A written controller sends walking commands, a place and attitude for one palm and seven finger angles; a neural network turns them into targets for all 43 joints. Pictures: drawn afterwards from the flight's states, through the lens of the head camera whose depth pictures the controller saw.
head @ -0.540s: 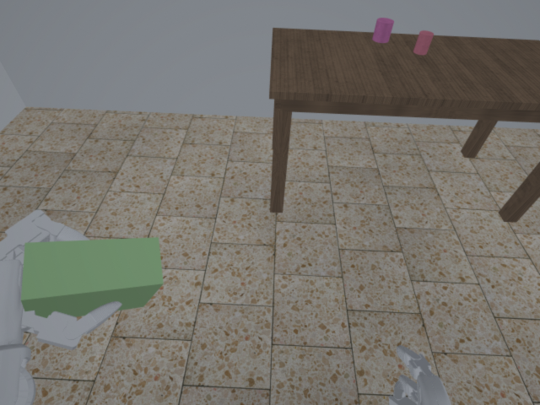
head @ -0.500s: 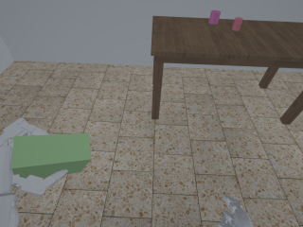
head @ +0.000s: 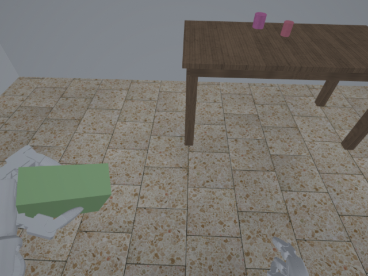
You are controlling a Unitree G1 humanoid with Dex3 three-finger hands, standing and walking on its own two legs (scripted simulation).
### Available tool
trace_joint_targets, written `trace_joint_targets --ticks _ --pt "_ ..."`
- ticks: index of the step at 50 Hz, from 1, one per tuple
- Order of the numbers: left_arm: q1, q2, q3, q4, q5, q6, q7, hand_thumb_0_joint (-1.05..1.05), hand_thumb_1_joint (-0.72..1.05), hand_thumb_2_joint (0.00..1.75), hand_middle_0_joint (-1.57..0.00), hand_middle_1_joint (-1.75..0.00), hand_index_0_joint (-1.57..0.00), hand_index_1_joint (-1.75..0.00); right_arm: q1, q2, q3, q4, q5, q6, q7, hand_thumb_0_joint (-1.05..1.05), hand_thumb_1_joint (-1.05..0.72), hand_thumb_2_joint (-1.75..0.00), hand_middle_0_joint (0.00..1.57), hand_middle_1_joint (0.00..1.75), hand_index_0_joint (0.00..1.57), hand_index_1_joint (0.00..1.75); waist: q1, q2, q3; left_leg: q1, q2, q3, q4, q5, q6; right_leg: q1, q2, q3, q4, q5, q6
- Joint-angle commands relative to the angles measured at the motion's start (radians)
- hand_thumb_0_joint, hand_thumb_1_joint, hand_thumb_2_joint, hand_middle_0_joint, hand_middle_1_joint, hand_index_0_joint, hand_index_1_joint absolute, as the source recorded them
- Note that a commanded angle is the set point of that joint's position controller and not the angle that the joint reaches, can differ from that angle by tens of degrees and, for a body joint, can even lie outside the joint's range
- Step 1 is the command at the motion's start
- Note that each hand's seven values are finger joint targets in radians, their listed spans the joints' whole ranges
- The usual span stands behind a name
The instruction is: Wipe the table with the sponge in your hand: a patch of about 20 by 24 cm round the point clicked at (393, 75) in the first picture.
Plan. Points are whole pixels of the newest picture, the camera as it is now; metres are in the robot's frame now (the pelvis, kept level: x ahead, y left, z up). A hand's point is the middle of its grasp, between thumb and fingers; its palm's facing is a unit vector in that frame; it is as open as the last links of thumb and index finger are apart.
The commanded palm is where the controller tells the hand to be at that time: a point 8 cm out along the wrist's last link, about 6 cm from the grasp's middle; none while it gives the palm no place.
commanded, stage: walk to a spot facing it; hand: left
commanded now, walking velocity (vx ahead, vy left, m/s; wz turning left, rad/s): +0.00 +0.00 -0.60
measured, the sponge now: (78, 191) +0.22 +0.20 +0.14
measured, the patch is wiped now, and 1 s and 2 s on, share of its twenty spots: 0.00 0.00 0.00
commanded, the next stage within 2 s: none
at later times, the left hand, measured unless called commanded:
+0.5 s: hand (131, 165) +0.27 +0.12 +0.16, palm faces +0.20 -0.89 -0.41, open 9.8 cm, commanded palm +0.22 +0.18 +0.18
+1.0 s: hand (176, 108) +0.42 +0.05 +0.17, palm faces +0.00 -0.91 -0.40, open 9.8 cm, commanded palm +0.39 +0.11 +0.18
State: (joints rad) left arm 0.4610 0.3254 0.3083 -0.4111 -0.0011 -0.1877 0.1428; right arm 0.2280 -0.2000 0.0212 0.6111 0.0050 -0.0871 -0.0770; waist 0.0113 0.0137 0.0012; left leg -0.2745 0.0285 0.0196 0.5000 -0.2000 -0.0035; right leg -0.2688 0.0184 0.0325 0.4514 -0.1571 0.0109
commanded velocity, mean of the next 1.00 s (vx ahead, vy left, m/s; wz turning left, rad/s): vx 0.30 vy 0.00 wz -0.49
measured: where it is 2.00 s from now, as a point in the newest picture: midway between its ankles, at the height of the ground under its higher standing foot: (244, 259)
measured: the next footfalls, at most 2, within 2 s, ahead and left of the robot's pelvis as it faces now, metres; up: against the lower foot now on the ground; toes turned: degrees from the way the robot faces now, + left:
left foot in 0.94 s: +0.21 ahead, +0.05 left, +0.00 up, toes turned -18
right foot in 1.28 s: +0.24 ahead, -0.30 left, +0.00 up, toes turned -44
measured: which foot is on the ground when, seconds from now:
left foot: down 0.00-0.36, up 0.38-0.92, down 0.94-1.00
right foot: down 0.00-0.94, up 0.96-1.00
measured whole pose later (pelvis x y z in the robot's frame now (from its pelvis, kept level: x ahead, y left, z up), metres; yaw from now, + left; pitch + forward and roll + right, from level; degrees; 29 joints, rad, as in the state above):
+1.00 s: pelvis +0.12 -0.07 -0.01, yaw -28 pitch +1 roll +2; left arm 0.45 0.39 0.37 -0.47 -0.02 -0.22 0.14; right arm 0.20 -0.18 0.02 0.57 0.00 -0.05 -0.05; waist 0.03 -0.06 -0.02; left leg -0.26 0.06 0.16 0.54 -0.29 -0.01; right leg -0.34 0.10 0.09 0.90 -0.47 -0.03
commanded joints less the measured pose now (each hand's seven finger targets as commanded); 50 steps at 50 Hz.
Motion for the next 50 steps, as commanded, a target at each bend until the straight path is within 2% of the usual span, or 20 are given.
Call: trace_joint_targets --ticks 1,8,12,14,16,17,18,19,20,22,25,33,40,43,45,46,47,48,49,50 --pt "-0.104 0.167 0.116 -0.231 -0.013 -0.071 0.026 0.00 0.10 1.30 -1.20 -1.60 -1.20 -1.60 -0.104 -0.118 -0.047 -0.173 -0.002 -0.049 -0.006 0.00 -0.90 -0.90 0.20 0.30 0.20 0.30 -0.004 0.037 -0.079 -0.027 0.071 -0.029 -0.126 -0.117 0.016 0.023 -0.035 0.077 -0.055 -0.042 -0.015" --pt "-0.148 0.158 0.117 -0.262 -0.016 -0.066 0.027 0.00 0.10 1.30 -1.20 -1.60 -1.20 -1.60 -0.110 -0.128 -0.063 -0.195 0.005 -0.041 0.002 0.00 -0.90 -0.90 0.20 0.30 0.20 0.30 0.006 0.091 -0.098 -0.018 0.158 -0.046 -0.113 -0.291 0.038 -0.107 -0.012 0.102 0.110 -0.134 -0.020" --pt "-0.138 0.151 0.112 -0.277 -0.017 -0.068 0.024 0.00 0.10 1.30 -1.20 -1.60 -1.20 -1.60 -0.094 -0.120 -0.061 -0.189 -0.004 -0.050 0.004 0.00 -0.90 -0.90 0.20 0.30 0.20 0.30 -0.004 0.233 -0.072 -0.042 0.353 -0.198 -0.225 -0.453 0.150 -0.188 0.009 -0.050 0.450 -0.302 0.006" --pt "-0.148 0.144 0.099 -0.287 -0.017 -0.074 0.015 0.00 0.10 1.30 -1.20 -1.60 -1.20 -1.60 -0.090 -0.122 -0.063 -0.180 -0.013 -0.059 0.015 0.00 -0.90 -0.90 0.20 0.30 0.20 0.30 -0.003 0.197 -0.065 -0.027 0.361 -0.135 -0.163 -0.311 0.145 -0.167 -0.025 -0.071 0.408 -0.325 0.009" --pt "-0.154 0.156 0.104 -0.260 -0.011 -0.076 0.012 0.00 0.10 1.30 -1.20 -1.60 -1.20 -1.60 -0.098 -0.125 -0.060 -0.173 -0.014 -0.062 0.026 0.00 -0.90 -0.90 0.20 0.30 0.20 0.30 0.012 0.185 -0.061 -0.084 0.311 -0.009 -0.039 -0.256 0.085 -0.026 -0.014 -0.123 0.241 -0.285 0.001" --pt "-0.175 0.163 0.101 -0.245 -0.006 -0.072 0.010 0.00 0.10 1.30 -1.20 -1.60 -1.20 -1.60 -0.104 -0.125 -0.061 -0.174 -0.014 -0.060 0.030 0.00 -0.90 -0.90 0.20 0.30 0.20 0.30 0.019 0.104 -0.039 -0.164 0.241 0.059 0.112 -0.317 0.047 0.036 -0.031 -0.053 0.123 -0.242 -0.033" --pt "-0.179 0.188 0.116 -0.224 0.001 -0.067 0.012 0.00 0.10 1.30 -1.20 -1.60 -1.20 -1.60 -0.104 -0.103 -0.064 -0.182 -0.007 -0.054 0.033 0.00 -0.90 -0.90 0.20 0.30 0.20 0.30 0.019 -0.180 -0.029 -0.285 0.101 0.138 0.417 -0.395 -0.007 0.051 -0.182 0.285 -0.064 -0.290 -0.130" --pt "-0.194 0.217 0.143 -0.210 -0.015 -0.057 0.025 0.00 0.10 1.30 -1.20 -1.60 -1.20 -1.60 -0.153 -0.105 -0.060 -0.208 -0.007 -0.062 0.033 0.00 -0.90 -0.90 0.20 0.30 0.20 0.30 0.039 -0.374 -0.023 -0.467 0.002 0.079 0.673 -0.447 -0.043 0.083 -0.360 0.689 -0.212 -0.255 -0.226" --pt "-0.195 0.224 0.153 -0.230 -0.020 -0.064 0.032 0.00 0.10 1.30 -1.20 -1.60 -1.20 -1.60 -0.141 -0.115 -0.063 -0.192 -0.012 -0.063 0.036 0.00 -0.90 -0.90 0.20 0.30 0.20 0.30 0.013 -0.235 -0.028 -0.472 0.040 -0.054 0.754 -0.323 -0.047 0.093 -0.362 0.738 -0.240 -0.319 -0.244" --pt "-0.105 0.231 0.167 -0.245 -0.024 -0.096 0.023 0.00 0.10 1.30 -1.20 -1.60 -1.20 -1.60 -0.093 -0.107 -0.049 -0.154 -0.018 -0.027 0.039 0.00 -0.90 -0.90 0.20 0.30 0.20 0.30 -0.002 -0.079 -0.055 -0.467 0.060 -0.065 0.807 -0.186 -0.066 0.131 -0.284 0.538 -0.176 -0.179 -0.228" --pt "-0.057 0.246 0.195 -0.248 -0.027 -0.123 0.018 0.00 0.10 1.30 -1.20 -1.60 -1.20 -1.60 -0.113 -0.110 -0.055 -0.144 -0.017 0.004 0.041 0.00 -0.90 -0.90 0.20 0.30 0.20 0.30 -0.001 -0.052 -0.117 -0.449 0.066 -0.041 0.740 -0.127 -0.072 0.185 -0.230 0.374 -0.137 0.068 -0.208" --pt "-0.040 0.213 0.150 -0.190 -0.034 -0.121 0.022 0.00 0.10 1.30 -1.20 -1.60 -1.20 -1.60 -0.120 -0.117 -0.059 -0.169 -0.001 0.013 0.043 0.00 -0.90 -0.90 0.20 0.30 0.20 0.30 0.008 -0.089 -0.141 -0.400 0.058 0.014 0.423 -0.126 -0.052 0.223 -0.206 0.371 -0.174 -0.020 -0.222" --pt "-0.061 0.224 0.149 -0.235 -0.029 -0.098 0.031 0.00 0.10 1.30 -1.20 -1.60 -1.20 -1.60 -0.123 -0.114 -0.052 -0.194 0.004 0.008 0.039 0.00 -0.90 -0.90 0.20 0.30 0.20 0.30 0.025 -0.113 -0.104 -0.232 0.031 0.058 0.179 -0.142 -0.023 0.155 -0.185 0.404 -0.157 -0.018 -0.237" --pt "-0.091 0.220 0.140 -0.277 -0.030 -0.090 0.034 0.00 0.10 1.30 -1.20 -1.60 -1.20 -1.60 -0.100 -0.116 -0.052 -0.198 0.006 0.010 0.034 0.00 -0.90 -0.90 0.20 0.30 0.20 0.30 0.003 -0.071 -0.117 -0.063 0.045 0.073 0.024 -0.081 -0.012 0.112 -0.157 0.374 -0.088 -0.035 -0.202" --pt "-0.111 0.217 0.148 -0.312 -0.031 -0.094 0.031 0.00 0.10 1.30 -1.20 -1.60 -1.20 -1.60 -0.077 -0.130 -0.058 -0.199 0.006 0.004 0.022 0.00 -0.90 -0.90 0.20 0.30 0.20 0.30 -0.015 0.014 -0.127 0.241 0.112 0.019 -0.099 -0.025 0.037 -0.087 -0.076 0.290 0.098 -0.020 -0.131" --pt "-0.109 0.216 0.160 -0.319 -0.035 -0.098 0.027 0.00 0.10 1.30 -1.20 -1.60 -1.20 -1.60 -0.075 -0.148 -0.064 -0.204 0.005 0.003 0.016 0.00 -0.90 -0.90 0.20 0.30 0.20 0.30 -0.020 0.165 -0.158 0.425 0.237 -0.149 -0.150 -0.018 0.101 -0.252 0.009 0.185 0.279 -0.079 -0.074" --pt "-0.132 0.222 0.161 -0.343 -0.034 -0.111 0.026 0.00 0.10 1.30 -1.20 -1.60 -1.20 -1.60 -0.074 -0.138 -0.061 -0.205 0.005 0.001 0.016 0.00 -0.90 -0.90 0.20 0.30 0.20 0.30 -0.014 0.281 -0.161 0.536 0.396 -0.327 -0.178 0.132 0.180 -0.421 0.051 0.053 0.493 -0.363 -0.027" --pt "-0.105 0.258 0.190 -0.296 -0.036 -0.113 0.018 0.00 0.10 1.30 -1.20 -1.60 -1.20 -1.60 -0.083 -0.114 -0.049 -0.189 -0.009 -0.014 0.008 0.00 -0.90 -0.90 0.20 0.30 0.20 0.30 0.003 0.342 -0.151 0.500 0.479 -0.399 -0.208 0.087 0.234 -0.506 0.018 0.015 0.693 -0.412 -0.009" --pt "-0.136 0.240 0.157 -0.313 -0.026 -0.111 0.013 0.00 0.10 1.30 -1.20 -1.60 -1.20 -1.60 -0.075 -0.098 -0.040 -0.176 -0.025 -0.021 0.014 0.00 -0.90 -0.90 0.20 0.30 0.20 0.30 -0.022 0.265 -0.080 0.385 0.496 -0.411 -0.239 0.055 0.252 -0.517 -0.045 0.028 0.787 -0.363 -0.010" --pt "-0.161 0.215 0.130 -0.314 -0.019 -0.108 0.008 0.00 0.10 1.30 -1.20 -1.60 -1.20 -1.60 -0.073 -0.101 -0.043 -0.160 -0.020 -0.026 0.018 0.00 -0.90 -0.90 0.20 0.30 0.20 0.30 -0.027 0.170 -0.026 0.320 0.487 -0.336 -0.245 0.046 0.247 -0.547 -0.086 0.029 0.816 -0.329 -0.007"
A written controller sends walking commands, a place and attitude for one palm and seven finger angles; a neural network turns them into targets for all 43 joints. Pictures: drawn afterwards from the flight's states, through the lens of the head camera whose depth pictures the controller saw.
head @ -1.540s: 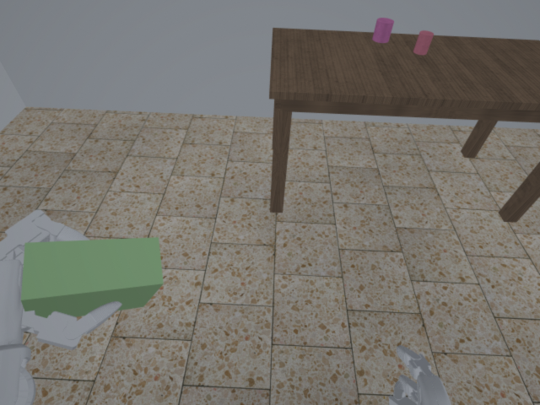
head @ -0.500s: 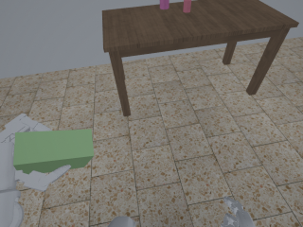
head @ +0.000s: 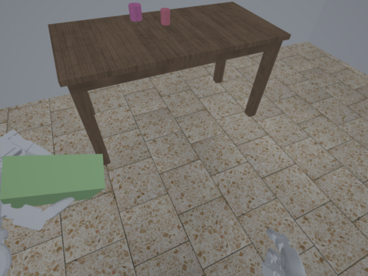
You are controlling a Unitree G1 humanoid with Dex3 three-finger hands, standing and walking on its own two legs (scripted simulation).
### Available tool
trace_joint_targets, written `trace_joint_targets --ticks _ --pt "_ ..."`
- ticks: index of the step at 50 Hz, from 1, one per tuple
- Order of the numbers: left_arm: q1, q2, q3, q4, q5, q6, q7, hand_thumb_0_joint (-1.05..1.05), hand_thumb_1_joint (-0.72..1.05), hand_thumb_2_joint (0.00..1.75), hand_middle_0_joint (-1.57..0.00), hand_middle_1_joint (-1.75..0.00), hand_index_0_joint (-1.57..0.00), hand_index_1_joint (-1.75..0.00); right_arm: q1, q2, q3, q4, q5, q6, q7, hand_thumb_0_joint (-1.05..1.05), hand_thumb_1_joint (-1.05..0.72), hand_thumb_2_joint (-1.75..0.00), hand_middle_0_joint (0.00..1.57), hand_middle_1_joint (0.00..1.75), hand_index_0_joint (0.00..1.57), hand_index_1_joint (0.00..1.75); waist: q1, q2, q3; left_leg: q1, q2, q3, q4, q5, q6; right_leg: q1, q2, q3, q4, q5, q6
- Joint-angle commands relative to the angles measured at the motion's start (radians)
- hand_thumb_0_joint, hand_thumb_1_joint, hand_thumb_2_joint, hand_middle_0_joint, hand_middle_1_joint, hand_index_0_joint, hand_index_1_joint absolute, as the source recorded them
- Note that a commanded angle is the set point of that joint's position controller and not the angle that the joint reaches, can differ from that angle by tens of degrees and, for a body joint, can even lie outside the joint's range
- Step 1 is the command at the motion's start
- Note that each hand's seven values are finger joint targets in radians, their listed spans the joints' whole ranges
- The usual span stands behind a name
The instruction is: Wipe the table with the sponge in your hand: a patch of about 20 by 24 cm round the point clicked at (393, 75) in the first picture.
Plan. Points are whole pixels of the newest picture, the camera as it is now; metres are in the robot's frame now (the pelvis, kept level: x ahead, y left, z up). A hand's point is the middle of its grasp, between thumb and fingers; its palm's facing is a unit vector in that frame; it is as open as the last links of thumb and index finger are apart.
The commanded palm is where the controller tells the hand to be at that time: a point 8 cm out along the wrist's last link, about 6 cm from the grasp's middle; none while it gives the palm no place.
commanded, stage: walk to a spot facing it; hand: left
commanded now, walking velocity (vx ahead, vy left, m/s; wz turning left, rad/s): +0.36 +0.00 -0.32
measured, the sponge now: (69, 180) +0.23 +0.21 +0.16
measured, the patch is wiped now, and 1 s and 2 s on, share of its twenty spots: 0.00 0.00 0.00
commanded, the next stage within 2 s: turn to face it in 1.12 s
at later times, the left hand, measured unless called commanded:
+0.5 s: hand (140, 98) +0.41 +0.14 +0.18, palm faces +0.19 -0.82 -0.54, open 9.7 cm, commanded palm +0.36 +0.20 +0.19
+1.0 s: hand (167, 57) +0.58 +0.10 +0.19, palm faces +0.24 -0.83 -0.50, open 9.7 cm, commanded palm +0.53 +0.15 +0.19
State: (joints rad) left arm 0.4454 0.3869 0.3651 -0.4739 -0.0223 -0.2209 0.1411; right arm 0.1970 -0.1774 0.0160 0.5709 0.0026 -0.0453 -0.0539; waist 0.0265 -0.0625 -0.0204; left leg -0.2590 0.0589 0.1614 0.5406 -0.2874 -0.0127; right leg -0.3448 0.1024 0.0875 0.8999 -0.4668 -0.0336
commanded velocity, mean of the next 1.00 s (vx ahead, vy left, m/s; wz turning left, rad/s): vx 0.36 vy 0.00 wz -0.09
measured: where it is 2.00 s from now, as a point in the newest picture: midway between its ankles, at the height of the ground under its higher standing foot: (218, 242)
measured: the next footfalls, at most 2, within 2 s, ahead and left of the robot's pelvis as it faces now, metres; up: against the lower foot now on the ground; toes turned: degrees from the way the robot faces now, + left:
right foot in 0.28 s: +0.21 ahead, -0.15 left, +0.00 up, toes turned -16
left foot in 0.64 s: +0.39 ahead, +0.07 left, +0.00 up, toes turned +2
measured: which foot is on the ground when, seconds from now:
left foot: down 0.00-0.28, up 0.30-0.62, down 0.64-1.00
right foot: up 0.00-0.26, down 0.28-0.66, up 0.68-1.00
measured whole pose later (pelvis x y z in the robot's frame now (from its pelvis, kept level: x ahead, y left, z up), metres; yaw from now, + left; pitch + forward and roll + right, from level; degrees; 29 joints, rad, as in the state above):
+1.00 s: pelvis +0.32 -0.09 +0.01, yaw -12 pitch +0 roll -1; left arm 0.47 0.39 0.38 -0.51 -0.01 -0.21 0.15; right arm 0.23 -0.10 0.06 0.59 0.00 -0.09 -0.05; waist 0.02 0.06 0.06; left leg -0.23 0.18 0.19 0.54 -0.28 -0.06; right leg -0.35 -0.06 -0.17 0.61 -0.32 0.03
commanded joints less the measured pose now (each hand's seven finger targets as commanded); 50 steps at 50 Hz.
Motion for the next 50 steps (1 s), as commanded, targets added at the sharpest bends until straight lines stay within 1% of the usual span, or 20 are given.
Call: trace_joint_targets --ticks 1,5,9,12,13,14,15,16,18,23,27,30,31,33,34,35,37,41,48,50 --pt "-0.135 0.127 0.048 -0.244 0.010 -0.066 0.009 0.00 0.10 1.30 -1.20 -1.60 -1.20 -1.60 -0.044 -0.130 -0.044 -0.112 -0.010 -0.069 -0.004 0.00 -0.90 -0.90 0.20 0.30 0.20 0.30 -0.034 0.205 0.020 0.276 0.421 -0.359 -0.276 0.142 0.231 -0.476 -0.189 -0.049 0.348 0.013 0.041" --pt "-0.112 0.121 0.059 -0.253 0.027 -0.046 0.012 0.00 0.10 1.30 -1.20 -1.60 -1.20 -1.60 -0.034 -0.138 -0.047 -0.119 -0.015 -0.080 -0.003 0.00 -0.90 -0.90 0.20 0.30 0.20 0.30 -0.030 0.273 0.020 0.159 0.303 -0.060 -0.276 0.239 0.135 -0.278 -0.196 -0.203 0.053 0.158 0.048" --pt "-0.100 0.155 0.101 -0.252 0.025 -0.052 0.009 0.00 0.10 1.30 -1.20 -1.60 -1.20 -1.60 -0.039 -0.133 -0.048 -0.127 -0.018 -0.092 -0.003 0.00 -0.90 -0.90 0.20 0.30 0.20 0.30 -0.043 0.328 -0.005 0.150 0.263 0.057 -0.174 0.461 0.104 -0.065 -0.116 -0.330 -0.201 0.228 0.040" --pt "-0.057 0.184 0.137 -0.262 0.019 -0.052 0.010 0.00 0.10 1.30 -1.20 -1.60 -1.20 -1.60 -0.047 -0.126 -0.054 -0.123 -0.002 -0.089 0.004 0.00 -0.90 -0.90 0.20 0.30 0.20 0.30 -0.011 0.249 -0.126 0.073 0.206 0.101 0.197 0.521 0.070 0.278 -0.052 -0.363 -0.364 0.304 0.011" --pt "-0.028 0.189 0.142 -0.254 0.022 -0.046 0.013 0.00 0.10 1.30 -1.20 -1.60 -1.20 -1.60 -0.045 -0.109 -0.053 -0.125 0.007 -0.086 0.013 0.00 -0.90 -0.90 0.20 0.30 0.20 0.30 -0.006 0.108 -0.182 -0.064 0.168 0.095 0.432 0.414 0.053 0.421 -0.160 -0.196 -0.370 0.336 -0.052" --pt "-0.034 0.255 0.206 -0.303 0.015 -0.059 0.022 0.00 0.10 1.30 -1.20 -1.60 -1.20 -1.60 -0.070 -0.094 -0.051 -0.146 0.008 -0.081 0.019 0.00 -0.90 -0.90 0.20 0.30 0.20 0.30 -0.004 -0.082 -0.238 -0.315 0.051 0.060 0.701 -0.041 0.026 0.561 -0.377 0.229 -0.410 0.578 -0.174" --pt "0.005 0.299 0.282 -0.300 -0.012 -0.073 0.029 0.00 0.10 1.30 -1.20 -1.60 -1.20 -1.60 -0.097 -0.096 -0.048 -0.153 0.005 -0.083 0.022 0.00 -0.90 -0.90 0.20 0.30 0.20 0.30 0.010 -0.130 -0.235 -0.453 0.037 -0.087 0.849 -0.290 0.016 0.552 -0.495 0.448 -0.465 0.669 -0.238" --pt "0.031 0.270 0.268 -0.321 -0.022 -0.075 0.022 0.00 0.10 1.30 -1.20 -1.60 -1.20 -1.60 -0.057 -0.109 -0.062 -0.114 0.001 -0.071 0.032 0.00 -0.90 -0.90 0.20 0.30 0.20 0.30 -0.001 -0.104 -0.264 -0.450 0.069 -0.182 0.895 -0.258 0.005 0.523 -0.509 0.411 -0.487 0.496 -0.224" --pt "0.085 0.261 0.280 -0.353 -0.009 -0.078 0.024 0.00 0.10 1.30 -1.20 -1.60 -1.20 -1.60 -0.094 -0.110 -0.055 -0.104 0.006 -0.038 0.039 0.00 -0.90 -0.90 0.20 0.30 0.20 0.30 -0.014 0.011 -0.221 -0.482 0.113 -0.205 0.867 -0.193 -0.010 0.431 -0.485 0.292 -0.489 0.410 -0.215" --pt "0.081 0.208 0.238 -0.339 -0.014 -0.080 0.036 0.00 0.10 1.30 -1.20 -1.60 -1.20 -1.60 -0.092 -0.120 -0.062 -0.101 -0.004 -0.016 0.014 0.00 -0.90 -0.90 0.20 0.30 0.20 0.30 -0.044 -0.041 -0.138 -0.288 0.128 -0.119 0.427 -0.091 -0.017 0.165 -0.409 0.016 -0.542 0.394 -0.159" --pt "0.048 0.166 0.183 -0.239 -0.013 -0.057 0.048 0.00 0.10 1.30 -1.20 -1.60 -1.20 -1.60 -0.074 -0.116 -0.060 -0.121 -0.007 -0.030 -0.005 0.00 -0.90 -0.90 0.20 0.30 0.20 0.30 -0.019 -0.052 -0.086 -0.134 0.049 0.010 0.168 0.023 0.000 0.119 -0.360 -0.013 -0.552 0.237 -0.129" --pt "-0.079 0.143 0.110 -0.239 -0.001 -0.061 0.041 0.00 0.10 1.30 -1.20 -1.60 -1.20 -1.60 -0.053 -0.132 -0.068 -0.129 -0.007 -0.041 -0.027 0.00 -0.90 -0.90 0.20 0.30 0.20 0.30 -0.040 0.016 -0.039 0.071 0.036 0.031 -0.006 0.060 0.011 0.031 -0.306 -0.069 -0.456 0.082 -0.077" --pt "-0.124 0.137 0.090 -0.249 0.003 -0.066 0.039 0.00 0.10 1.30 -1.20 -1.60 -1.20 -1.60 -0.042 -0.147 -0.074 -0.132 -0.004 -0.046 -0.035 0.00 -0.90 -0.90 0.20 0.30 0.20 0.30 -0.051 0.116 -0.031 0.141 0.059 -0.016 -0.067 0.012 0.030 -0.012 -0.268 -0.088 -0.340 0.084 -0.056" --pt "-0.193 0.128 0.066 -0.249 -0.003 -0.081 0.034 0.00 0.10 1.30 -1.20 -1.60 -1.20 -1.60 -0.046 -0.173 -0.073 -0.140 0.000 -0.052 -0.034 0.00 -0.90 -0.90 0.20 0.30 0.20 0.30 -0.057 0.475 -0.032 0.241 0.359 -0.540 -0.296 -0.175 0.164 -0.233 -0.107 -0.181 0.126 -0.155 0.021" --pt "-0.209 0.163 0.081 -0.206 0.010 -0.084 0.033 0.00 0.10 1.30 -1.20 -1.60 -1.20 -1.60 -0.057 -0.142 -0.050 -0.135 -0.011 -0.064 -0.027 0.00 -0.90 -0.90 0.20 0.30 0.20 0.30 -0.060 0.426 0.003 0.126 0.427 -0.665 -0.370 -0.319 0.213 -0.257 -0.137 -0.102 0.267 -0.127 0.018" --pt "-0.214 0.164 0.082 -0.217 0.012 -0.082 0.027 0.00 0.10 1.30 -1.20 -1.60 -1.20 -1.60 -0.066 -0.135 -0.056 -0.129 -0.009 -0.072 -0.021 0.00 -0.90 -0.90 0.20 0.30 0.20 0.30 -0.053 0.351 0.029 0.122 0.430 -0.644 -0.356 -0.335 0.242 -0.311 -0.173 -0.063 0.307 -0.075 0.024" --pt "-0.179 0.143 0.079 -0.300 0.011 -0.078 0.023 0.00 0.10 1.30 -1.20 -1.60 -1.20 -1.60 -0.061 -0.131 -0.063 -0.122 -0.005 -0.082 -0.009 0.00 -0.90 -0.90 0.20 0.30 0.20 0.30 -0.034 0.284 0.007 0.119 0.369 -0.455 -0.314 -0.237 0.213 -0.323 -0.200 -0.086 0.292 -0.024 0.031" --pt "-0.057 0.121 0.095 -0.339 0.006 -0.065 0.028 0.00 0.10 1.30 -1.20 -1.60 -1.20 -1.60 -0.055 -0.129 -0.057 -0.118 -0.012 -0.099 0.001 0.00 -0.90 -0.90 0.20 0.30 0.20 0.30 -0.025 0.335 -0.059 0.083 0.303 -0.203 -0.304 -0.073 0.159 -0.180 -0.201 -0.179 0.069 0.090 0.047" --pt "-0.058 0.098 0.093 -0.174 -0.001 -0.032 0.028 0.00 0.10 1.30 -1.20 -1.60 -1.20 -1.60 -0.052 -0.120 -0.054 -0.114 -0.001 -0.079 -0.019 0.00 -0.90 -0.90 0.20 0.30 0.20 0.30 -0.034 0.252 -0.069 0.067 0.246 -0.042 -0.147 -0.036 0.099 0.073 -0.113 -0.323 -0.350 0.187 0.062" --pt "-0.076 0.131 0.103 -0.160 0.007 -0.022 0.031 0.00 0.10 1.30 -1.20 -1.60 -1.20 -1.60 -0.048 -0.106 -0.051 -0.106 0.005 -0.065 -0.020 0.00 -0.90 -0.90 0.20 0.30 0.20 0.30 -0.025 0.093 -0.107 -0.064 0.170 0.005 0.144 -0.021 0.069 0.265 -0.184 -0.194 -0.476 0.190 0.012"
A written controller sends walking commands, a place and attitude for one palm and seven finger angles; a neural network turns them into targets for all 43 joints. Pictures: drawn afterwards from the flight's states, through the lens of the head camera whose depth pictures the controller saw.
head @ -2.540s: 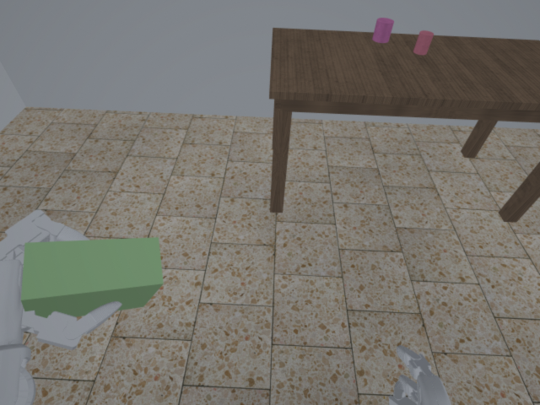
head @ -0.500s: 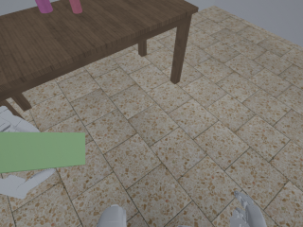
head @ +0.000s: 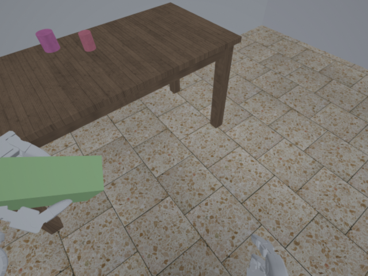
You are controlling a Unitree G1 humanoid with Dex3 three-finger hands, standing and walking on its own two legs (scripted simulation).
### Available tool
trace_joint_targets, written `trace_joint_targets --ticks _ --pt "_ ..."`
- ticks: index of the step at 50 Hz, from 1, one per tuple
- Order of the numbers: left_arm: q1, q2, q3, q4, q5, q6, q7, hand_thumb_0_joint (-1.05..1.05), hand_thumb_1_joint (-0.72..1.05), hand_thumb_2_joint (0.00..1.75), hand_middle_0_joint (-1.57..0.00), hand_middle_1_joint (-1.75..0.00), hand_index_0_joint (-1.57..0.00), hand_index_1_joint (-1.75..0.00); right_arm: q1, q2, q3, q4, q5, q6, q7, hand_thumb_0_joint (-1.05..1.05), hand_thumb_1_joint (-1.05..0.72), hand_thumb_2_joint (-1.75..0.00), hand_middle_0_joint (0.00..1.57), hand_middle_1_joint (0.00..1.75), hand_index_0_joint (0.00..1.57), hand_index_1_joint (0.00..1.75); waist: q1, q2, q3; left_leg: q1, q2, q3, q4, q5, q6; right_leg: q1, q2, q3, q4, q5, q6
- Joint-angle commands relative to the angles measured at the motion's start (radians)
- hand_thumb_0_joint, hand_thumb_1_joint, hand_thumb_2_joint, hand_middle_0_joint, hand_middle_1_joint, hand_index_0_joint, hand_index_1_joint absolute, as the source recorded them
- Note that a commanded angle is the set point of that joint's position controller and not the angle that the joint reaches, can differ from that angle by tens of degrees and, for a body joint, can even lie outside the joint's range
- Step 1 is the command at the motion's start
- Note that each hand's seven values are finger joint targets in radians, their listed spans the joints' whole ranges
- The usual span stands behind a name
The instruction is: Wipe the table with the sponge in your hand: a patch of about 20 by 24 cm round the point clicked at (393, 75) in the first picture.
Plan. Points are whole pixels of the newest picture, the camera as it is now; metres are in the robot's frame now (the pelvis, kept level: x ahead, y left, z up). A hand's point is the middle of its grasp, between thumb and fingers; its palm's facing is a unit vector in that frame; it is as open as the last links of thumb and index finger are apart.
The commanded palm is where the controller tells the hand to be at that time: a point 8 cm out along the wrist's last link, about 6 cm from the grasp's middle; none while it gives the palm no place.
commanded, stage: walk to a spot facing it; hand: left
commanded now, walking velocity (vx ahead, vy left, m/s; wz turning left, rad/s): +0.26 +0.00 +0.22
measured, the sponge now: (67, 182) +0.23 +0.21 +0.16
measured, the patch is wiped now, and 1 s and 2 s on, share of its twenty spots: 0.00 0.00 0.00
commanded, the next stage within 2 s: turn to face it in 0.12 s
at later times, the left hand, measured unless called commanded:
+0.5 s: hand (63, 131) +0.32 +0.25 +0.17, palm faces +0.50 -0.76 -0.41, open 9.7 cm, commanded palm +0.25 +0.28 +0.18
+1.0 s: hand (67, 148) +0.28 +0.22 +0.18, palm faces +0.61 -0.68 -0.40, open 9.8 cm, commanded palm +0.21 +0.26 +0.18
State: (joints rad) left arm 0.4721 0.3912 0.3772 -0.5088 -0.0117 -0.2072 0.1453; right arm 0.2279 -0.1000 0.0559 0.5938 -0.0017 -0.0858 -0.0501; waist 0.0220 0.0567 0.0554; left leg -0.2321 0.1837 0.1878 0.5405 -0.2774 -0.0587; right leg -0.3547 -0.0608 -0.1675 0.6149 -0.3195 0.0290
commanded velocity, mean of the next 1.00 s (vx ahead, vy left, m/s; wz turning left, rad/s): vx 0.14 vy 0.03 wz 0.26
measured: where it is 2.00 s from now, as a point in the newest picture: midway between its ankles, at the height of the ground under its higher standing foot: (194, 267)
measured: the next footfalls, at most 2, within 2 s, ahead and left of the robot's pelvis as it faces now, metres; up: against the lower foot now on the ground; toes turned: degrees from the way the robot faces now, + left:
right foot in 0.02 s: +0.10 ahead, -0.11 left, +0.00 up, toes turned -10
left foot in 0.42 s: +0.23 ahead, +0.12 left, +0.00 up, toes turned +15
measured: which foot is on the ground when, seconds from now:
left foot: down 0.00-0.02, up 0.04-0.40, down 0.42-0.72, up 0.74-1.00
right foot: up 0.00-0.00, down 0.02-0.42, up 0.44-0.68, down 0.70-1.00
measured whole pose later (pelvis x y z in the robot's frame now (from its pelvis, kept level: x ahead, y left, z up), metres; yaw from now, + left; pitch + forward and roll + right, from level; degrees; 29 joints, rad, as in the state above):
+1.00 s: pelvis +0.14 -0.06 +0.00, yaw +17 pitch +0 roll +2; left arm 0.48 0.35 0.32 -0.53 -0.01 -0.20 0.16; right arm 0.22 -0.25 -0.03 0.61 0.00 -0.04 -0.07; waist 0.00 -0.03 0.03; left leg -0.32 0.04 0.12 0.65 -0.38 -0.01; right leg -0.22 -0.12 -0.17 0.54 -0.31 0.01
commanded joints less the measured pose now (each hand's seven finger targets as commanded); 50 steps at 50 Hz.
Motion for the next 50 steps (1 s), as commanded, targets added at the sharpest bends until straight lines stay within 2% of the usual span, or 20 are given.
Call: trace_joint_targets --ticks 1,2,3,6,9,15,18,19,21,23,27,30,34,35,37,38,40,42,46,50 --pt "-0.118 0.166 0.104 -0.127 0.004 -0.031 0.032 0.00 0.10 1.30 -1.20 -1.60 -1.20 -1.60 -0.078 -0.153 -0.085 -0.138 0.014 -0.016 -0.021 0.00 -0.90 -0.90 0.20 0.30 0.20 0.30 -0.019 -0.303 -0.202 -0.321 -0.075 0.030 0.439 -0.166 0.076 0.403 -0.240 0.425 -0.273 0.107 -0.153" --pt "-0.139 0.198 0.145 -0.140 -0.010 -0.027 0.034 0.00 0.10 1.30 -1.20 -1.60 -1.20 -1.60 -0.140 -0.172 -0.082 -0.151 0.008 -0.028 -0.019 0.00 -0.90 -0.90 0.20 0.30 0.20 0.30 0.014 -0.367 -0.177 -0.453 -0.121 -0.079 0.626 -0.294 0.059 0.404 -0.347 0.615 -0.321 0.184 -0.222" --pt "-0.158 0.188 0.125 -0.168 -0.019 -0.034 0.025 0.00 0.10 1.30 -1.20 -1.60 -1.20 -1.60 -0.135 -0.185 -0.095 -0.129 0.011 -0.026 -0.008 0.00 -0.90 -0.90 0.20 0.30 0.20 0.30 -0.007 -0.335 -0.181 -0.478 -0.096 -0.177 0.736 -0.251 0.050 0.400 -0.370 0.618 -0.327 0.127 -0.228" --pt "-0.028 0.176 0.148 -0.189 -0.007 -0.064 0.030 0.00 0.10 1.30 -1.20 -1.60 -1.20 -1.60 -0.137 -0.184 -0.088 -0.097 0.010 0.004 -0.004 0.00 -0.90 -0.90 0.20 0.30 0.20 0.30 -0.019 -0.160 -0.148 -0.514 -0.061 -0.192 0.781 -0.123 0.026 0.397 -0.323 0.313 -0.258 0.451 -0.198" --pt "-0.011 0.186 0.169 -0.240 -0.003 -0.090 0.039 0.00 0.10 1.30 -1.20 -1.60 -1.20 -1.60 -0.131 -0.185 -0.099 -0.118 0.005 0.022 -0.008 0.00 -0.90 -0.90 0.20 0.30 0.20 0.30 -0.029 -0.153 -0.145 -0.427 -0.042 -0.153 0.559 -0.081 0.027 0.354 -0.312 0.136 -0.238 0.608 -0.170" --pt "0.059 0.158 0.168 -0.259 -0.018 -0.084 0.066 0.00 0.10 1.30 -1.20 -1.60 -1.20 -1.60 -0.102 -0.169 -0.107 -0.172 -0.001 0.021 -0.013 0.00 -0.90 -0.90 0.20 0.30 0.20 0.30 0.008 -0.202 -0.161 -0.251 -0.116 0.012 0.151 0.004 0.039 0.362 -0.272 0.068 -0.162 0.750 -0.147" --pt "-0.023 0.139 0.118 -0.279 -0.017 -0.079 0.072 0.00 0.10 1.30 -1.20 -1.60 -1.20 -1.60 -0.055 -0.184 -0.121 -0.166 0.003 0.016 -0.026 0.00 -0.90 -0.90 0.20 0.30 0.20 0.30 -0.040 -0.148 -0.207 -0.030 -0.156 0.029 -0.027 0.146 0.046 0.297 -0.242 0.013 0.011 0.716 -0.094" --pt "-0.054 0.157 0.121 -0.295 -0.017 -0.084 0.074 0.00 0.10 1.30 -1.20 -1.60 -1.20 -1.60 -0.046 -0.190 -0.125 -0.172 0.004 0.013 -0.031 0.00 -0.90 -0.90 0.20 0.30 0.20 0.30 -0.058 -0.080 -0.241 0.112 -0.145 -0.005 -0.087 0.258 0.065 0.218 -0.202 -0.005 0.155 0.640 -0.054" --pt "-0.080 0.164 0.125 -0.306 -0.033 -0.099 0.068 0.00 0.10 1.30 -1.20 -1.60 -1.20 -1.60 -0.050 -0.223 -0.131 -0.182 0.013 0.000 -0.016 0.00 -0.90 -0.90 0.20 0.30 0.20 0.30 -0.025 0.247 -0.286 0.322 0.238 -0.546 -0.098 0.906 0.302 -0.118 0.009 0.067 0.526 -0.319 0.019" --pt "-0.080 0.190 0.137 -0.264 -0.023 -0.083 0.041 0.00 0.10 1.30 -1.20 -1.60 -1.20 -1.60 -0.067 -0.229 -0.133 -0.162 0.007 -0.004 0.002 0.00 -0.90 -0.90 0.20 0.30 0.20 0.30 -0.029 0.194 -0.235 0.220 0.263 -0.597 -0.121 0.730 0.334 -0.172 -0.022 0.193 0.574 -0.312 0.019" --pt "-0.015 0.155 0.127 -0.396 -0.032 -0.076 0.032 0.00 0.10 1.30 -1.20 -1.60 -1.20 -1.60 -0.096 -0.217 -0.122 -0.162 0.009 -0.025 0.028 0.00 -0.90 -0.90 0.20 0.30 0.20 0.30 -0.020 0.230 -0.206 -0.037 0.113 -0.321 -0.174 0.303 0.223 0.008 -0.009 0.105 0.341 -0.153 0.022" --pt "0.023 0.134 0.129 -0.358 -0.048 -0.064 0.033 0.00 0.10 1.30 -1.20 -1.60 -1.20 -1.60 -0.083 -0.211 -0.106 -0.164 0.007 -0.045 0.026 0.00 -0.90 -0.90 0.20 0.30 0.20 0.30 -0.029 0.234 -0.190 -0.113 0.096 -0.314 -0.201 0.151 0.198 0.103 0.029 0.059 0.185 -0.133 0.030" --pt "-0.042 0.103 0.103 -0.236 -0.048 -0.036 0.028 0.00 0.10 1.30 -1.20 -1.60 -1.20 -1.60 -0.076 -0.201 -0.096 -0.154 0.020 -0.045 0.009 0.00 -0.90 -0.90 0.20 0.30 0.20 0.30 -0.020 0.116 -0.181 -0.097 0.036 -0.233 -0.074 0.106 0.132 0.206 0.043 0.035 -0.140 0.013 0.031" --pt "-0.084 0.114 0.097 -0.199 -0.038 -0.032 0.028 0.00 0.10 1.30 -1.20 -1.60 -1.20 -1.60 -0.064 -0.192 -0.092 -0.145 0.021 -0.040 0.007 0.00 -0.90 -0.90 0.20 0.30 0.20 0.30 -0.032 0.017 -0.168 -0.101 -0.016 -0.183 0.018 0.027 0.095 0.190 -0.025 0.108 -0.227 0.084 0.000" --pt "-0.134 0.141 0.083 -0.133 -0.044 0.000 0.031 0.00 0.10 1.30 -1.20 -1.60 -1.20 -1.60 -0.089 -0.183 -0.094 -0.145 0.019 -0.033 -0.003 0.00 -0.90 -0.90 0.20 0.30 0.20 0.30 -0.019 -0.386 -0.125 -0.253 -0.180 -0.123 0.389 -0.223 0.035 0.127 -0.317 0.499 -0.337 0.138 -0.137" --pt "-0.163 0.143 0.068 -0.153 -0.041 0.007 0.034 0.00 0.10 1.30 -1.20 -1.60 -1.20 -1.60 -0.126 -0.204 -0.096 -0.145 0.015 -0.034 -0.005 0.00 -0.90 -0.90 0.20 0.30 0.20 0.30 -0.011 -0.348 -0.115 -0.325 -0.168 -0.174 0.552 -0.231 0.035 0.149 -0.367 0.554 -0.348 0.176 -0.185" --pt "-0.169 0.146 0.066 -0.175 -0.023 -0.023 0.037 0.00 0.10 1.30 -1.20 -1.60 -1.20 -1.60 -0.145 -0.178 -0.064 -0.113 0.001 -0.027 -0.011 0.00 -0.90 -0.90 0.20 0.30 0.20 0.30 -0.016 -0.206 -0.105 -0.370 -0.130 -0.184 0.586 -0.170 0.022 0.229 -0.328 0.359 -0.282 0.434 -0.175" --pt "-0.146 0.147 0.068 -0.171 -0.006 -0.049 0.040 0.00 0.10 1.30 -1.20 -1.60 -1.20 -1.60 -0.148 -0.176 -0.065 -0.106 -0.004 -0.018 -0.020 0.00 -0.90 -0.90 0.20 0.30 0.20 0.30 -0.014 -0.209 -0.120 -0.321 -0.131 -0.133 0.448 -0.151 0.030 0.267 -0.284 0.217 -0.239 0.611 -0.141" --pt "-0.063 0.151 0.101 -0.233 -0.004 -0.065 0.052 0.00 0.10 1.30 -1.20 -1.60 -1.20 -1.60 -0.143 -0.175 -0.087 -0.146 -0.006 -0.012 -0.020 0.00 -0.90 -0.90 0.20 0.30 0.20 0.30 0.016 -0.223 -0.172 -0.223 -0.141 -0.058 0.161 -0.146 0.054 0.332 -0.288 0.207 -0.225 0.473 -0.163" --pt "-0.076 0.138 0.103 -0.284 -0.016 -0.063 0.070 0.00 0.10 1.30 -1.20 -1.60 -1.20 -1.60 -0.079 -0.196 -0.112 -0.160 0.002 -0.010 -0.029 0.00 -0.90 -0.90 0.20 0.30 0.20 0.30 -0.028 -0.106 -0.210 0.039 -0.159 -0.029 -0.127 0.031 0.063 0.232 -0.207 0.153 -0.079 0.200 -0.100"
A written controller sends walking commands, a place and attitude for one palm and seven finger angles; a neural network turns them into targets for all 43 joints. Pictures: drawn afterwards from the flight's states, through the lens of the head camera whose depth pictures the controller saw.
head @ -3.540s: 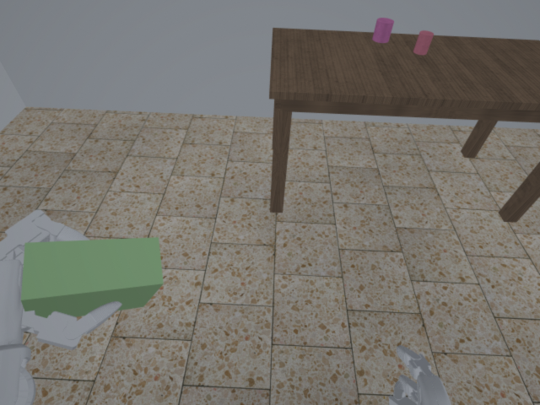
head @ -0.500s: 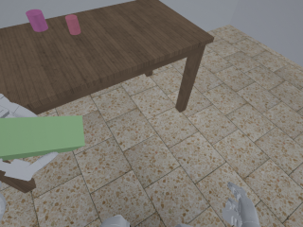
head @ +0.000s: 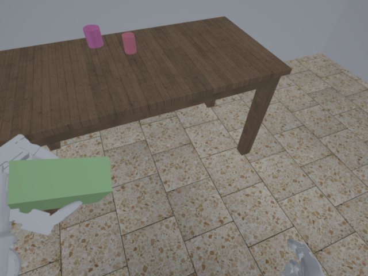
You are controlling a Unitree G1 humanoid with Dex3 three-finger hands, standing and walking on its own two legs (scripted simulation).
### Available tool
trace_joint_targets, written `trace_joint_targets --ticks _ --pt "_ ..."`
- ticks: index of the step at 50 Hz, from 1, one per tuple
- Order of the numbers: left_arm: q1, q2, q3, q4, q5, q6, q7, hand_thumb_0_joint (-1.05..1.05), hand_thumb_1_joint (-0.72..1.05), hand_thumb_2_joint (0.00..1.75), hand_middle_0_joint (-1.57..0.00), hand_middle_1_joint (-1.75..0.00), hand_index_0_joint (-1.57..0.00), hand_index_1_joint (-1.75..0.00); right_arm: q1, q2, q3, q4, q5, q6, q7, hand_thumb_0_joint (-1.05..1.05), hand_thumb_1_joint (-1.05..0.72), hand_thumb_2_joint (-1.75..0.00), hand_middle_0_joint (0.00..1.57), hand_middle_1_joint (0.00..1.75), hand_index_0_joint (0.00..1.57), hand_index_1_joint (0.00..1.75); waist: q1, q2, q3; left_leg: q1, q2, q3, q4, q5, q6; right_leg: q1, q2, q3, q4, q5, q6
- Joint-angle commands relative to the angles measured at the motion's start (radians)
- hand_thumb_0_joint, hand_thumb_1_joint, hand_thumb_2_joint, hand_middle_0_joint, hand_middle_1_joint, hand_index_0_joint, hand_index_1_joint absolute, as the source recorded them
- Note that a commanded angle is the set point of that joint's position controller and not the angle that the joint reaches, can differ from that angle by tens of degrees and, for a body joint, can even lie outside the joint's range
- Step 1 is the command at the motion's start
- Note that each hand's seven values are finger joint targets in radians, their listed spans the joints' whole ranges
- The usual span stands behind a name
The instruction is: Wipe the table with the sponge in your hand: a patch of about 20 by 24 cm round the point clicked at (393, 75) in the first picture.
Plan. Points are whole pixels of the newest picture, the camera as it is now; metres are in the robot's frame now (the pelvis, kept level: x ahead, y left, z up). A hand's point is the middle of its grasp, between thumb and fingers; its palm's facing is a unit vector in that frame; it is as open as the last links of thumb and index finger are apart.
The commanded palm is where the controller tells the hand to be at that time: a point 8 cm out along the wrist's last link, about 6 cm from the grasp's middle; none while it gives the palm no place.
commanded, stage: take the last steps up to it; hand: left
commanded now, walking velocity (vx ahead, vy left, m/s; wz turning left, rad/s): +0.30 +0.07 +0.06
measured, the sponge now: (76, 184) +0.23 +0.19 +0.15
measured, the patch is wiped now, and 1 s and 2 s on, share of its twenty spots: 0.00 0.00 0.00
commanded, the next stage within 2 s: come to a stop and stand still in 1.98 s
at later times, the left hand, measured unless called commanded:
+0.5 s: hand (56, 172) +0.24 +0.22 +0.17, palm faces +0.42 -0.79 -0.44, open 9.8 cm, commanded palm +0.18 +0.27 +0.18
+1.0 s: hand (73, 124) +0.34 +0.23 +0.18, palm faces +0.39 -0.78 -0.48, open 9.8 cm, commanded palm +0.29 +0.27 +0.18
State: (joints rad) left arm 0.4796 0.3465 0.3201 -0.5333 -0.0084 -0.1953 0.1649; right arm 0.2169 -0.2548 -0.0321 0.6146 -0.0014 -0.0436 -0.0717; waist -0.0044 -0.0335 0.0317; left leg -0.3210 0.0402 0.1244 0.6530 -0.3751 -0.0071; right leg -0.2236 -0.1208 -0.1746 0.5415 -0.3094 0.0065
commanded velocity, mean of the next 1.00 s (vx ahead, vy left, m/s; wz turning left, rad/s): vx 0.30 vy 0.07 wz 0.02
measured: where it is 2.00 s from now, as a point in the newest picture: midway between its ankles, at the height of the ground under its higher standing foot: (182, 256)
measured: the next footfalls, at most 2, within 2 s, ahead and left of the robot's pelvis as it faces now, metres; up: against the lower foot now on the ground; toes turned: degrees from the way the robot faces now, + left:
left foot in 0.04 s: +0.05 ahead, +0.13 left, +0.00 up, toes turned +8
right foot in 0.34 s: +0.09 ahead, -0.12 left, +0.00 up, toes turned -8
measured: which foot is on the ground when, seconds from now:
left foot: up 0.00-0.02, down 0.04-0.34, up 0.36-0.68, down 0.70-1.00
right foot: down 0.00-0.04, up 0.06-0.32, down 0.34-0.70, up 0.72-0.98, down 1.00-1.00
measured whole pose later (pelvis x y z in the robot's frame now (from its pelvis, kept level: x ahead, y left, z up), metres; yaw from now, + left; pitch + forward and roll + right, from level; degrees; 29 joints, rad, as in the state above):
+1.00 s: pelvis +0.13 -0.01 -0.01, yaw +0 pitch +0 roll +0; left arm 0.49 0.38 0.35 -0.52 -0.01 -0.22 0.15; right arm 0.22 -0.12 0.04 0.61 0.00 -0.11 -0.06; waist 0.02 0.03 0.05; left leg -0.26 0.11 0.14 0.57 -0.30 -0.04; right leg -0.33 -0.06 -0.16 0.61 -0.34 0.03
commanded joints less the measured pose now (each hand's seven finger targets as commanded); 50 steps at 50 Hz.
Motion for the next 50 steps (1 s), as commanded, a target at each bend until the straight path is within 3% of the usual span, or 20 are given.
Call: trace_joint_targets --ticks 1,2,4,8,15,16,17,18,19,21,24,31,33,34,35,37,42,48,49,50 --pt "-0.092 0.177 0.156 -0.266 -0.023 -0.081 0.051 0.00 0.10 1.30 -1.20 -1.60 -1.20 -1.60 -0.058 -0.064 -0.035 -0.183 0.006 -0.056 -0.014 0.00 -0.90 -0.90 0.20 0.30 0.20 0.30 -0.013 0.152 -0.184 0.254 0.085 -0.098 -0.297 0.161 0.065 -0.047 -0.066 0.112 0.169 0.122 -0.034" --pt "-0.090 0.170 0.145 -0.268 -0.022 -0.093 0.050 0.00 0.10 1.30 -1.20 -1.60 -1.20 -1.60 -0.064 -0.086 -0.041 -0.190 0.012 -0.059 -0.008 0.00 -0.90 -0.90 0.20 0.30 0.20 0.30 -0.005 0.373 -0.176 0.377 0.281 -0.366 -0.303 0.386 0.165 -0.279 0.049 0.036 0.359 -0.176 0.020" --pt "-0.093 0.193 0.150 -0.163 0.000 -0.100 0.030 0.00 0.10 1.30 -1.20 -1.60 -1.20 -1.60 -0.066 -0.060 -0.028 -0.153 0.005 -0.074 -0.005 0.00 -0.90 -0.90 0.20 0.30 0.20 0.30 -0.009 0.330 -0.101 0.267 0.390 -0.542 -0.371 0.273 0.278 -0.429 0.028 0.149 0.591 -0.289 0.014" --pt "-0.109 0.150 0.106 -0.209 0.000 -0.097 0.008 0.00 0.10 1.30 -1.20 -1.60 -1.20 -1.60 -0.072 -0.070 -0.034 -0.137 0.019 -0.099 0.006 0.00 -0.90 -0.90 0.20 0.30 0.20 0.30 0.009 0.258 -0.075 0.127 0.249 -0.229 -0.365 0.183 0.199 -0.302 0.021 0.084 0.437 -0.106 0.027" --pt "-0.122 0.169 0.128 -0.105 -0.001 -0.066 0.011 0.00 0.10 1.30 -1.20 -1.60 -1.20 -1.60 -0.089 -0.056 -0.010 -0.123 0.003 -0.094 -0.013 0.00 -0.90 -0.90 0.20 0.30 0.20 0.30 0.016 0.162 -0.096 -0.082 0.179 -0.122 -0.211 -0.148 0.107 0.116 0.073 0.016 -0.041 -0.047 0.021" --pt "-0.139 0.178 0.128 -0.096 0.006 -0.063 0.012 0.00 0.10 1.30 -1.20 -1.60 -1.20 -1.60 -0.083 -0.043 -0.011 -0.121 0.002 -0.087 -0.013 0.00 -0.90 -0.90 0.20 0.30 0.20 0.30 0.017 0.014 -0.098 -0.164 0.112 -0.064 -0.009 -0.171 0.075 0.161 -0.021 0.175 -0.154 -0.143 -0.028" --pt "-0.148 0.229 0.165 -0.086 0.005 -0.061 0.017 0.00 0.10 1.30 -1.20 -1.60 -1.20 -1.60 -0.090 -0.022 -0.007 -0.127 0.002 -0.080 -0.009 0.00 -0.90 -0.90 0.20 0.30 0.20 0.30 0.020 -0.245 -0.093 -0.335 -0.005 0.004 0.282 -0.206 0.028 0.213 -0.235 0.568 -0.297 -0.228 -0.139" --pt "-0.191 0.232 0.173 -0.087 -0.009 -0.060 0.016 0.00 0.10 1.30 -1.20 -1.60 -1.20 -1.60 -0.123 -0.060 -0.019 -0.137 -0.001 -0.088 0.003 0.00 -0.90 -0.90 0.20 0.30 0.20 0.30 0.035 -0.283 -0.092 -0.387 -0.009 -0.092 0.475 -0.177 0.009 0.173 -0.342 0.752 -0.374 -0.336 -0.191" --pt "-0.191 0.231 0.173 -0.087 -0.014 -0.070 0.011 0.00 0.10 1.30 -1.20 -1.60 -1.20 -1.60 -0.122 -0.053 -0.019 -0.122 -0.002 -0.091 0.007 0.00 -0.90 -0.90 0.20 0.30 0.20 0.30 0.021 -0.228 -0.053 -0.399 0.023 -0.155 0.559 -0.095 -0.002 0.130 -0.340 0.745 -0.381 -0.331 -0.213" --pt "-0.142 0.210 0.166 -0.105 -0.012 -0.091 -0.001 0.00 0.10 1.30 -1.20 -1.60 -1.20 -1.60 -0.110 -0.039 -0.002 -0.095 -0.001 -0.074 0.011 0.00 -0.90 -0.90 0.20 0.30 0.20 0.30 0.011 -0.082 -0.053 -0.377 0.057 -0.146 0.580 0.008 -0.019 0.111 -0.272 0.479 -0.320 -0.070 -0.186" --pt "-0.123 0.201 0.158 -0.132 -0.007 -0.105 0.001 0.00 0.10 1.30 -1.20 -1.60 -1.20 -1.60 -0.119 -0.038 -0.001 -0.105 -0.002 -0.063 0.008 0.00 -0.90 -0.90 0.20 0.30 0.20 0.30 0.004 -0.076 -0.085 -0.259 0.072 -0.094 0.359 0.044 -0.016 0.074 -0.219 0.263 -0.275 0.154 -0.154" --pt "-0.082 0.181 0.155 -0.191 -0.015 -0.083 0.035 0.00 0.10 1.30 -1.20 -1.60 -1.20 -1.60 -0.084 -0.035 -0.018 -0.159 -0.004 -0.071 -0.001 0.00 -0.90 -0.90 0.20 0.30 0.20 0.30 0.023 -0.114 -0.131 0.006 0.001 0.055 -0.103 0.114 0.002 0.091 -0.166 0.230 -0.194 0.073 -0.136" --pt "-0.119 0.176 0.141 -0.208 -0.013 -0.085 0.038 0.00 0.10 1.30 -1.20 -1.60 -1.20 -1.60 -0.060 -0.054 -0.030 -0.163 0.001 -0.073 -0.014 0.00 -0.90 -0.90 0.20 0.30 0.20 0.30 0.003 -0.017 -0.134 0.147 0.015 0.046 -0.216 0.147 0.012 0.036 -0.113 0.174 -0.066 0.031 -0.093" --pt "-0.143 0.167 0.129 -0.218 -0.014 -0.089 0.034 0.00 0.10 1.30 -1.20 -1.60 -1.20 -1.60 -0.055 -0.075 -0.039 -0.168 0.007 -0.073 -0.019 0.00 -0.90 -0.90 0.20 0.30 0.20 0.30 -0.010 0.122 -0.125 0.252 0.084 -0.057 -0.274 0.132 0.047 -0.077 -0.054 0.140 0.101 0.005 -0.057" --pt "-0.155 0.163 0.132 -0.228 -0.013 -0.098 0.034 0.00 0.10 1.30 -1.20 -1.60 -1.20 -1.60 -0.061 -0.099 -0.046 -0.176 0.011 -0.071 -0.015 0.00 -0.90 -0.90 0.20 0.30 0.20 0.30 -0.009 0.346 -0.133 0.362 0.266 -0.332 -0.313 0.225 0.134 -0.275 0.063 0.051 0.339 -0.152 -0.003" --pt "-0.131 0.207 0.158 -0.129 -0.002 -0.106 0.021 0.00 0.10 1.30 -1.20 -1.60 -1.20 -1.60 -0.082 -0.065 -0.030 -0.158 0.005 -0.080 -0.006 0.00 -0.90 -0.90 0.20 0.30 0.20 0.30 -0.008 0.352 -0.088 0.250 0.409 -0.546 -0.422 0.078 0.265 -0.409 0.040 0.151 0.603 -0.286 -0.002" --pt "-0.069 0.147 0.119 -0.247 -0.010 -0.105 0.006 0.00 0.10 1.30 -1.20 -1.60 -1.20 -1.60 -0.081 -0.062 -0.027 -0.141 0.011 -0.108 0.008 0.00 -0.90 -0.90 0.20 0.30 0.20 0.30 0.010 0.288 -0.096 0.117 0.271 -0.192 -0.379 0.151 0.186 -0.265 0.025 0.075 0.397 -0.100 0.019" --pt "-0.074 0.166 0.150 -0.155 -0.010 -0.074 0.015 0.00 0.10 1.30 -1.20 -1.60 -1.20 -1.60 -0.085 -0.054 -0.011 -0.136 0.007 -0.104 -0.006 0.00 -0.90 -0.90 0.20 0.30 0.20 0.30 0.010 0.215 -0.124 0.043 0.207 -0.075 -0.239 0.039 0.100 0.029 0.100 -0.038 -0.008 0.002 0.026" --pt "-0.088 0.176 0.153 -0.137 -0.009 -0.072 0.015 0.00 0.10 1.30 -1.20 -1.60 -1.20 -1.60 -0.091 -0.044 -0.008 -0.135 0.007 -0.095 -0.010 0.00 -0.90 -0.90 0.20 0.30 0.20 0.30 0.012 0.149 -0.131 -0.004 0.183 -0.058 -0.136 0.008 0.084 0.093 0.066 0.021 -0.085 -0.008 0.008" --pt "-0.092 0.203 0.173 -0.108 -0.003 -0.068 0.017 0.00 0.10 1.30 -1.20 -1.60 -1.20 -1.60 -0.083 -0.028 -0.007 -0.132 0.006 -0.083 -0.009 0.00 -0.90 -0.90 0.20 0.30 0.20 0.30 0.015 -0.030 -0.142 -0.130 0.111 0.006 0.093 -0.034 0.055 0.172 -0.071 0.253 -0.170 -0.051 -0.061"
